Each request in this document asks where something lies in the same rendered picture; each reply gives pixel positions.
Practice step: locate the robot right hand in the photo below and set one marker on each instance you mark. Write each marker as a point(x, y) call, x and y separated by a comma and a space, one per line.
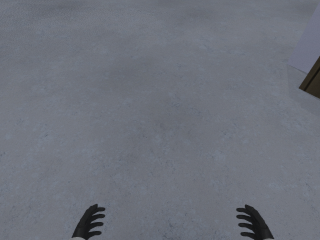
point(258, 226)

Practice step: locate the pedestal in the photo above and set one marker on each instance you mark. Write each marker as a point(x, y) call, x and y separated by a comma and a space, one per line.
point(311, 83)

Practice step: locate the robot left hand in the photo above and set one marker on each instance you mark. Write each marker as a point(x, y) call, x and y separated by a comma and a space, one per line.
point(84, 226)

